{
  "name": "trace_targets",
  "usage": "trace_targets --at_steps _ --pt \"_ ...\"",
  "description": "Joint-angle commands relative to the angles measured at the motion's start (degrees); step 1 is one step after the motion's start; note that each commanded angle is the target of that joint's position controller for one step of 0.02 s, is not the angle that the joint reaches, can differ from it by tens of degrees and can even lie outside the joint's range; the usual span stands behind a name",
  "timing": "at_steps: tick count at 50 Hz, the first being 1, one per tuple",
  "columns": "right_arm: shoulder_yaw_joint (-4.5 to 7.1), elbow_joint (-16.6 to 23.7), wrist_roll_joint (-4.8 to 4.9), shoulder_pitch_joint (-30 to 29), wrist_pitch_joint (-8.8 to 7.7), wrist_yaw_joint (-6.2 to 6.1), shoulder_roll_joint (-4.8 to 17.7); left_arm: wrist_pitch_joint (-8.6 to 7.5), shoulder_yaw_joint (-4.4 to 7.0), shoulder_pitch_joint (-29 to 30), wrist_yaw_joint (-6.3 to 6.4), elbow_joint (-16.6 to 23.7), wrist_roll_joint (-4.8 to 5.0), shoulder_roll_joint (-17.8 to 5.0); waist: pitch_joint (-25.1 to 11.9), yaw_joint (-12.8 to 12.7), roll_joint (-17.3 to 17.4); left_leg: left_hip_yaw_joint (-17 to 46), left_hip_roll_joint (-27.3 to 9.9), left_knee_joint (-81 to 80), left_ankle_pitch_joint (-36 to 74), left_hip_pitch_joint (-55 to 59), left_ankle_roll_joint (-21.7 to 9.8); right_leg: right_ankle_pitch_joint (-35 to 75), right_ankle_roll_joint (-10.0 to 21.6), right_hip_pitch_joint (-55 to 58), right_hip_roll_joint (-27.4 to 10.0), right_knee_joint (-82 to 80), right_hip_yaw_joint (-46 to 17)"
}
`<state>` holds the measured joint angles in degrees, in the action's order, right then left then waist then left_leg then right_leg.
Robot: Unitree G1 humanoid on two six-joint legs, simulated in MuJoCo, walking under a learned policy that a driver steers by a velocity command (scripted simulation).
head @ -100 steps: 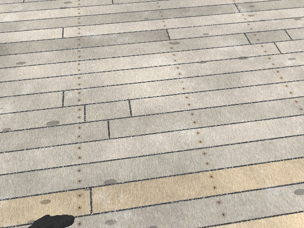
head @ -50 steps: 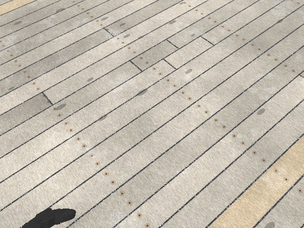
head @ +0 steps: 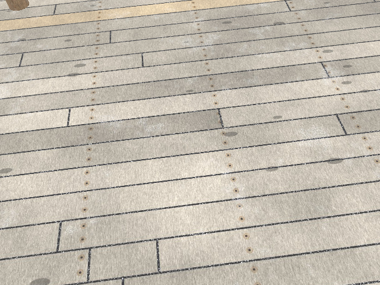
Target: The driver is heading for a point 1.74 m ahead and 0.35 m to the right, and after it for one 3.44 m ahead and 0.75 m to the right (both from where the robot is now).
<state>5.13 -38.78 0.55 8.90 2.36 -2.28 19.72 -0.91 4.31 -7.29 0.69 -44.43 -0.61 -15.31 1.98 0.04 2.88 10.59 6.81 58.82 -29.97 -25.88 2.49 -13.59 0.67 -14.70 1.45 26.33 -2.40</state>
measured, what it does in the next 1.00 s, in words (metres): steps on the spot: left foot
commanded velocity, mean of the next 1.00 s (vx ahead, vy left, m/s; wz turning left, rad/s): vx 0.00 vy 0.00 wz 0.08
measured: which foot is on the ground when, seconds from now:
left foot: up 0.00-0.22, down 0.24-1.00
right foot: down 0.00-1.00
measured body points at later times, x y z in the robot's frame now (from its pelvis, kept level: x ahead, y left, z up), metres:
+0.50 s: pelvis +0.00 +0.04 +0.00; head +0.01 +0.05 +0.45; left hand +0.09 +0.32 -0.13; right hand +0.15 -0.21 -0.11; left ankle -0.02 +0.15 -0.74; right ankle +0.00 -0.12 -0.74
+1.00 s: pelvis +0.00 +0.04 +0.00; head +0.01 +0.04 +0.45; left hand +0.04 +0.31 -0.15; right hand +0.09 -0.22 -0.14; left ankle -0.02 +0.15 -0.74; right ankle +0.00 -0.12 -0.74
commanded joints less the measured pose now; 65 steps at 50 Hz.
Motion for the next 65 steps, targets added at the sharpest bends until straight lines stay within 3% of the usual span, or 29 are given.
trace_targets --at_steps 1,4,6,8,10,11,12,13,14,15,17,19,27,44,65 --pt "1.66 1.9 0.01 3.1 0.04 -0.2 4.7 -0.46 0.8 3.6 0.49 3.8 0.83 -6.8 -4.2 1.3 -10.1 -0.1 -2.4 7.9 2.4 -5.5 2.9 25.5 11.8 7.7 -14.3 -6.4 -12.1" --pt "0.15 3.0 0.09 0.5 -0.25 0.01 1.5 -0.02 0.49 1.8 0.9 2.6 0.29 -6.7 -5.8 0.0 -12.1 -4.2 -4.7 -4.8 3.9 -1.1 3.6 27.0 11.7 10.0 -12.8 -6.0 -8.6" --pt "-0.75 3.4 -0.24 -0.8 -0.36 0.28 0.2 0.41 0.68 1.5 0.8 2.1 0.4 -8.2 -6.2 -1.1 -13.6 -7.3 -6.4 -14.5 3.5 5.0 3.5 27.0 11.7 8.7 -12.8 -5.8 -7.9" --pt "-0.48 2.8 0.17 -0.3 -0.42 0.39 1.6 0.8 0.87 -0.1 0.58 1.3 0.74 -9.6 -6.1 -1.8 -14.1 -9.0 -6.2 -22.1 6.8 8.9 3.0 26.6 12.0 8.4 -13.6 -5.2 -9.1" --pt "-0.35 0.8 -0.05 3.1 -0.53 0.6 1.5 0.89 0.35 0.2 0.4 0.7 1.6 -9.1 -5.2 0.4 -12.6 -10.5 -5.5 -36.8 18.3 16.2 0.8 23.9 10.1 5.9 -12.5 -3.6 -8.4" --pt "-0.23 0.8 -0.52 3.1 -0.56 0.57 2.7 0.47 -0.08 -2.0 0.26 -0.2 1.74 -8.1 -5.1 0.3 -10.6 -8.2 -6.7 -41.1 24.2 21.0 -0.8 20.1 7.2 3.1 -11.6 -3.4 -8.1" --pt "0.15 1.4 -1.03 3.7 -0.49 0.13 5.7 -0.32 -0.75 -3.1 -0.15 -0.3 0.38 -6.7 -7.3 -0.8 -4.9 -1.9 -12.6 -38.8 36.3 27.5 -2.9 13.5 3.3 -1.1 -9.4 -0.4 -5.6" --pt "0.24 1.1 -1.63 1.4 -0.37 0.23 7.0 -0.97 -1.45 -5.1 -0.45 -0.4 -0.44 -3.8 -7.8 -4.1 5.6 0.8 -16.2 -35.8 36.3 22.9 -7.2 0.8 -0.4 -0.3 -4.2 -0.6 0.0" --pt "-0.78 1.8 -1.65 -0.8 -0.83 1.04 2.6 -0.9 -1.53 -2.1 -0.31 -0.6 -0.98 -5.0 -7.0 -2.2 4.4 1.3 -15.9 -36.6 28.1 17.7 -9.0 0.5 -2.6 4.0 -4.3 -1.3 0.4" --pt "-1.26 1.6 -1.95 -1.0 -1.25 1.5 1.0 -0.77 -1.14 -0.5 -0.28 -1.1 -0.74 -6.4 -5.0 -1.3 2.5 -0.2 -13.5 -37.1 23.0 16.6 -7.8 2.6 -3.1 3.7 -3.7 -0.9 0.6" --pt "-1.01 0.5 -1.92 0.2 -2.08 1.68 2.3 -0.17 -1.04 -0.5 0.27 -1.9 -0.23 -6.5 -2.5 -0.8 3.0 -1.1 -11.7 -37.1 22.3 15.0 -5.8 5.1 -3.0 3.3 -3.6 -0.2 0.7" --pt "-1.43 -0.4 -1.62 1.2 -2.75 1.56 1.5 0.22 -1.06 -1.3 0.58 -2.8 -0.02 -6.4 -1.4 -1.1 3.0 -1.3 -11.5 -36.9 23.9 13.9 -5.3 6.1 -3.0 3.6 -4.0 -0.6 0.3" --pt "-1.81 -2.5 -1.36 1.5 -3.25 1.48 0.9 0.55 -0.95 -2.5 1.15 -7.4 0.17 -6.5 -1.3 -1.0 -0.8 -1.9 -10.5 -36.7 25.1 14.1 -5.5 7.6 -3.8 5.1 -4.4 -1.3 0.2" --pt "-2.24 -10.0 -0.94 3.8 -3.21 1.14 0.5 0.9 -1.1 -4.1 2.02 -14.4 0.51 -6.4 -1.1 -1.0 -2.2 -5.0 -8.3 -36.4 26.3 14.5 -4.8 8.7 -3.3 5.8 -4.2 -2.0 0.5" --pt "-3.22 -17.0 -0.61 6.6 -3.08 0.53 -0.6 1.1 -1.98 -7.2 2.33 -18.2 0.54 -3.9 0.5 -0.7 -2.9 -6.8 -7.2 -36.5 22.9 13.5 -4.0 7.1 -2.7 4.4 -3.2 -2.3 1.1"
Keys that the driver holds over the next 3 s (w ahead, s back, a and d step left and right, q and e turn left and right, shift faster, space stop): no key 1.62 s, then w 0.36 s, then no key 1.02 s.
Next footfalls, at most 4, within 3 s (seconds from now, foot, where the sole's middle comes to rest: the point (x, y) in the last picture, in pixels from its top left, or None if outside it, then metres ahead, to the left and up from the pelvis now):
0.24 left None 0.02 0.15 -0.78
2.26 left None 0.34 0.11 -0.78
2.56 right None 0.30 -0.12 -0.78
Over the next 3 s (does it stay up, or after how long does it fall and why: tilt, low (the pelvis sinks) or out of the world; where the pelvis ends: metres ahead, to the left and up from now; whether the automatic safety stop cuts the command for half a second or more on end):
stays up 0.29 0.00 0.00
